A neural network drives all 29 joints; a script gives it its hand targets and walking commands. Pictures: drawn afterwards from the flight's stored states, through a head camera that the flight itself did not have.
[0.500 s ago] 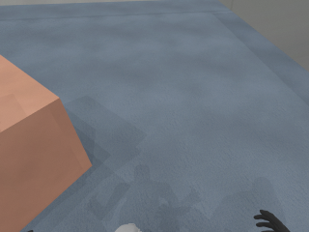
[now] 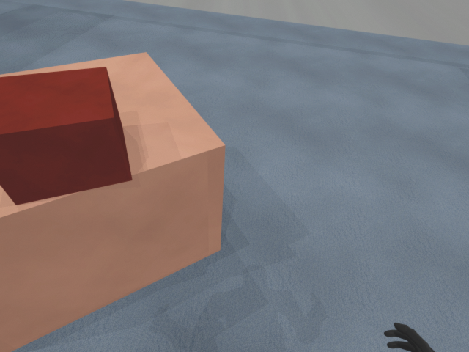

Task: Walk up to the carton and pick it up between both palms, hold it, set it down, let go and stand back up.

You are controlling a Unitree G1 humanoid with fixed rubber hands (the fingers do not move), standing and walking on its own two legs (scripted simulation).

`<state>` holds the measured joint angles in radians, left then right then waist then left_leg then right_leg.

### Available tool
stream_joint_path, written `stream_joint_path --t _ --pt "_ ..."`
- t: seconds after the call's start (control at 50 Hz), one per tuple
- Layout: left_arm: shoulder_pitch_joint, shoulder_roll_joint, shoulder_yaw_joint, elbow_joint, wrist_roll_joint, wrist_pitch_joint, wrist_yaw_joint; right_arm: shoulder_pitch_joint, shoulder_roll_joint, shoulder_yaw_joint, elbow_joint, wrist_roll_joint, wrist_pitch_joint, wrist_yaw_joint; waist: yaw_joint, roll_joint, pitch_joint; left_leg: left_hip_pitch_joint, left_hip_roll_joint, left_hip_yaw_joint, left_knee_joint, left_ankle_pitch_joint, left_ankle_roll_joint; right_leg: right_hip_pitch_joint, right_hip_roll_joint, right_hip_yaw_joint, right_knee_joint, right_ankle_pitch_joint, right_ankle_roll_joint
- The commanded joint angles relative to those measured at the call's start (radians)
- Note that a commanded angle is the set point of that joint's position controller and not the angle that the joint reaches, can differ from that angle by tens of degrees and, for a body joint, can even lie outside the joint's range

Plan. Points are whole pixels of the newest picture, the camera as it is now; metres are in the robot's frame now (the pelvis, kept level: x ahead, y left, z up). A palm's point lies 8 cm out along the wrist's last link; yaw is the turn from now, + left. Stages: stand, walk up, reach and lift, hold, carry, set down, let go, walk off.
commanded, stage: walk up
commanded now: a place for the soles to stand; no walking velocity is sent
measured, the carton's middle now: (64, 131) +0.67 +0.41 +0.01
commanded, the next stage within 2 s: none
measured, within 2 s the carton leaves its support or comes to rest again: neither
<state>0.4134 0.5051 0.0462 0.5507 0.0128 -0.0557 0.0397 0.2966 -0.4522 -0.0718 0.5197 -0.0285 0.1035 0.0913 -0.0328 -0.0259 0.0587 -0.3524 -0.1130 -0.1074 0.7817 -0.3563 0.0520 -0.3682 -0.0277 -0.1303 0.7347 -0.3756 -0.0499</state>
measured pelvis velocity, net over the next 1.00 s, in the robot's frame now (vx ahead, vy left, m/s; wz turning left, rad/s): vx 0.20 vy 0.22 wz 0.51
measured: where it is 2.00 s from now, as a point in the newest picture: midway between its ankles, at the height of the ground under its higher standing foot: outside the picture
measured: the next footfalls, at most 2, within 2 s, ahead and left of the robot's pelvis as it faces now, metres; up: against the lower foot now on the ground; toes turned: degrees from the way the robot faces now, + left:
left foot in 0.32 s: +0.17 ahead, +0.28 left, +0.00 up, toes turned +16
right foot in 0.68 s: +0.33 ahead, +0.11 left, +0.00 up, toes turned +24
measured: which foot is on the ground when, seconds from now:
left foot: down 0.00-0.00, up 0.02-0.30, down 0.32-0.70, up 0.72-0.88, down 0.90-1.00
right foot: down 0.00-0.34, up 0.36-0.66, down 0.68-1.00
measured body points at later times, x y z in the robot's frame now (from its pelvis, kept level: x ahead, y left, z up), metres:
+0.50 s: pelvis +0.10 +0.15 +0.00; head +0.11 +0.17 +0.44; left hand +0.09 +0.50 -0.07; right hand +0.33 -0.11 -0.06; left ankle +0.13 +0.27 -0.71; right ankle +0.13 +0.01 -0.65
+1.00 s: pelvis +0.20 +0.22 -0.01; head +0.21 +0.23 +0.44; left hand +0.13 +0.56 -0.08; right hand +0.48 +0.02 -0.09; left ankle +0.18 +0.34 -0.71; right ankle +0.30 +0.10 -0.71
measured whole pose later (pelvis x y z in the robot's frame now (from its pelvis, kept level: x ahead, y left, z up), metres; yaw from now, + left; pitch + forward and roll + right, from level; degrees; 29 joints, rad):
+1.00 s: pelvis +0.20 +0.22 -0.01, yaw +29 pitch -6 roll +0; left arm 0.34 0.46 0.03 0.58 0.00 0.02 0.00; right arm 0.24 -0.43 -0.04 0.64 0.00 0.01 0.00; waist 0.02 0.01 0.13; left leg -0.34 -0.05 -0.06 0.83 -0.38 0.01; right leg -0.31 -0.12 -0.05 0.83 -0.41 0.05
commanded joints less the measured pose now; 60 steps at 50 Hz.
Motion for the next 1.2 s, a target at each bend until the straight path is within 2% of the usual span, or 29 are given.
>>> stream_joint_path --t 0.0,0.02,0.06,0.12,0.18,0.26,0.3,0.32,0.34,0.36,0.38,0.44,0.5,0.58,0.64,0.66,0.68,0.7,0.72,0.76,0.82,0.86,0.88,0.9,0.92,0.94,1.04,1.1,1.18 --pt "0.205 0.331 0.137 -0.05 0.032 -0.025 0.035 -0.081 -0.105 -0.049 -0.161 -0.004 -0.042 -0.007 0.131 -0.12 -0.05 -0.485 0.019 -0.072 0.285 -0.24 -0.041 0.348 -0.542 0.766 -0.551 -0.564 -0.115" --pt "0.112 0.309 0.128 -0.073 0.048 -0.027 0.042 -0.073 -0.202 -0.091 -0.152 -0.025 -0.035 -0.015 0.091 -0.04 0.019 -0.47 0.067 -0.151 0.404 -0.188 -0.047 0.263 -0.58 0.83 -0.602 -0.608 -0.17" --pt "0.044 0.249 0.121 -0.082 0.051 -0.044 0.038 -0.04 -0.245 -0.119 -0.134 -0.024 -0.025 -0.005 0.035 0.035 0.086 -0.43 0.139 -0.148 0.492 -0.081 -0.072 0.206 -0.516 0.572 -0.505 -0.359 -0.196" --pt "0.009 0.234 0.121 -0.083 0.058 -0.052 0.029 -0.026 -0.198 -0.114 -0.126 -0.007 -0.034 0.015 0.043 -0.076 0.097 -0.343 0.201 -0.073 0.369 -0.022 -0.091 0.166 -0.397 0.27 -0.462 -0.149 -0.162" --pt "0.053 0.262 0.131 -0.079 0.067 -0.054 0.023 -0.093 -0.149 -0.093 -0.143 0.01 -0.044 0.033 0.094 -0.115 0.107 -0.293 0.228 -0.002 0.161 -0.001 -0.074 0.185 -0.375 0.13 -0.434 -0.099 -0.159" --pt "-0.029 0.277 0.129 -0.118 0.051 -0.02 0.016 -0.043 -0.164 -0.096 -0.095 0.028 -0.059 0.033 0.02 -0.127 0.072 0.085 0.185 0.136 -0.003 0.053 -0.028 -0.034 -0.359 -0.051 -0.372 -0.364 -0.084" --pt "-0.019 0.226 0.107 -0.122 0.054 0.005 0.003 0.08 -0.201 -0.113 -0.042 0.027 -0.072 0.013 -0.033 -0.008 0.046 0.245 0.105 0.162 -0.046 0.007 -0.01 -0.115 -0.309 -0.12 -0.141 -0.432 -0.059" --pt "-0.005 0.178 0.088 -0.133 0.039 0.017 -0.015 0.143 -0.256 -0.127 -0.022 0.032 -0.085 -0.005 -0.065 0.176 0.013 0.293 0.092 0.057 -0.169 -0.117 0.024 -0.155 -0.206 -0.175 0.108 -0.396 -0.019" --pt "-0.058 0.156 0.077 -0.186 0.013 0.017 -0.032 0.175 -0.331 -0.142 -0.039 0.039 -0.09 -0.025 -0.111 0.416 0.015 0.272 0.279 -0.465 -0.425 -0.358 0.136 -0.316 -0.065 -0.169 0.434 -0.407 0.046" --pt "-0.101 0.2 0.086 -0.22 0.001 0.019 -0.037 0.18 -0.342 -0.143 -0.05 0.035 -0.089 -0.039 -0.12 0.265 -0.007 0.255 0.403 -0.735 -0.537 -0.394 0.244 -0.352 -0.073 0.028 0.529 -0.343 0.046" --pt "-0.095 0.207 0.088 -0.214 -0.002 0.016 -0.041 0.142 -0.346 -0.144 -0.056 0.031 -0.09 -0.061 -0.083 0.169 -0.002 0.26 0.431 -0.696 -0.527 -0.359 0.265 -0.374 -0.099 0.097 0.582 -0.261 0.04" --pt "0.037 0.201 0.08 -0.125 0.006 -0.004 -0.035 0.033 -0.293 -0.122 -0.08 0.022 -0.104 -0.097 -0.005 0.175 -0.059 0.193 0.368 -0.491 -0.407 -0.123 0.228 -0.262 -0.126 0.164 0.511 -0.139 0.03" --pt "0.037 0.18 0.071 -0.104 0.005 0.005 -0.038 0.004 -0.23 -0.095 -0.078 0.008 -0.114 -0.09 0.002 0.184 -0.008 0.091 0.324 -0.375 -0.38 -0.043 0.217 -0.193 -0.109 0.148 0.328 -0.115 0.034" --pt "0.014 0.162 0.073 -0.109 0.002 0.001 -0.042 0.012 -0.224 -0.083 -0.072 0.003 -0.118 -0.075 -0.006 0.199 0.0 0.025 0.296 -0.343 -0.351 -0.01 0.199 -0.085 -0.066 0.116 0.131 -0.006 0.028" --pt "0.072 0.143 0.082 -0.075 0.012 -0.008 -0.028 -0.052 -0.188 -0.057 -0.067 0.019 -0.109 -0.076 0.083 0.14 -0.011 -0.201 0.197 -0.207 -0.177 0.043 0.098 0.249 -0.008 0.086 -0.062 0.139 0.001" --pt "0.089 0.173 0.091 -0.07 0.021 -0.011 -0.019 -0.034 -0.149 -0.041 -0.06 0.022 -0.111 -0.076 0.108 0.047 -0.033 -0.272 0.149 -0.144 -0.049 0.045 0.052 0.342 -0.062 0.18 -0.14 0.065 -0.02" --pt "0.097 0.253 0.11 -0.088 0.03 -0.015 -0.008 0.01 -0.103 -0.03 -0.061 0.026 -0.112 -0.075 0.115 -0.147 -0.063 -0.319 0.027 -0.046 0.228 -0.073 -0.021 0.331 -0.312 0.568 -0.312 -0.085 -0.116" --pt "0.095 0.261 0.113 -0.095 0.024 -0.009 -0.004 0.015 -0.175 -0.061 -0.07 0.019 -0.096 -0.087 0.112 -0.145 -0.067 -0.28 0.008 -0.04 0.341 -0.321 -0.034 0.213 -0.465 0.766 -0.392 -0.216 -0.245" --pt "0.066 0.25 0.115 -0.105 0.028 -0.009 -0.001 -0.009 -0.218 -0.075 -0.075 0.013 -0.086 -0.094 0.104 -0.102 -0.001 -0.326 0.038 -0.085 0.428 -0.321 -0.035 0.198 -0.492 0.796 -0.404 -0.252 -0.292" --pt "0.024 0.211 0.104 -0.112 0.035 -0.012 0.004 -0.024 -0.205 -0.08 -0.061 0.019 -0.09 -0.095 0.087 -0.067 0.047 -0.323 0.089 -0.096 0.438 -0.245 -0.043 0.17 -0.451 0.632 -0.354 -0.024 -0.27" --pt "-0.096 0.187 0.086 -0.121 0.035 0.001 -0.012 0.033 -0.156 -0.064 -0.013 0.028 -0.1 -0.085 0.037 -0.172 0.008 -0.073 0.134 0.011 0.165 -0.19 -0.046 0.033 -0.319 0.316 -0.283 0.182 -0.163" --pt "-0.155 0.163 0.059 -0.119 0.015 0.02 -0.029 0.065 -0.147 -0.054 0.04 0.034 -0.109 -0.087 -0.002 -0.176 -0.018 0.203 0.089 0.11 -0.1 0.068 -0.036 -0.119 -0.218 0.15 -0.152 0.123 -0.062" --pt "-0.14 0.136 0.044 -0.103 0.004 0.029 -0.038 0.061 -0.165 -0.056 0.057 0.033 -0.114 -0.092 -0.007 -0.127 -0.014 0.278 0.072 0.054 -0.187 0.139 -0.031 -0.182 -0.188 0.115 -0.069 0.074 -0.017" --pt "-0.114 0.091 0.028 -0.104 -0.006 0.033 -0.046 0.031 -0.21 -0.063 0.051 0.028 -0.118 -0.099 0.007 0.018 -0.025 0.268 0.165 -0.166 -0.278 0.087 0.005 -0.201 -0.145 0.067 0.053 0.035 0.03" --pt "-0.067 0.107 0.036 -0.096 -0.028 0.051 -0.045 -0.048 -0.268 -0.063 0.004 0.029 -0.123 -0.107 0.022 0.141 -0.039 0.056 0.366 -0.48 -0.375 -0.064 0.123 -0.065 -0.072 0.075 0.085 -0.095 0.076" --pt "-0.086 0.158 0.057 -0.077 -0.034 0.06 -0.035 -0.093 -0.253 -0.058 0.0 0.026 -0.122 -0.111 0.026 0.103 -0.002 -0.025 0.356 -0.456 -0.369 -0.108 0.159 0.024 -0.074 0.112 0.071 -0.133 0.071" --pt "-0.128 0.177 0.045 0.045 -0.026 0.024 -0.033 -0.142 -0.211 -0.013 0.085 0.052 -0.139 -0.109 0.036 0.088 -0.095 0.044 0.217 -0.153 -0.189 0.467 0.0 0.214 -0.13 0.174 -0.106 0.346 0.022" --pt "-0.137 0.15 0.031 0.109 -0.032 0.032 -0.037 -0.171 -0.208 -0.003 0.14 0.056 -0.134 -0.109 0.039 0.095 -0.147 0.141 0.22 -0.136 -0.203 0.561 0.008 0.24 -0.117 0.126 -0.121 0.385 0.036" --pt "-0.182 0.141 0.025 0.178 -0.03 0.048 -0.04 -0.232 -0.192 0.006 0.202 0.059 -0.122 -0.111 0.044 0.102 -0.127 0.137 0.221 -0.143 -0.28 0.476 0.016 0.272 -0.109 0.11 -0.184 0.313 0.047"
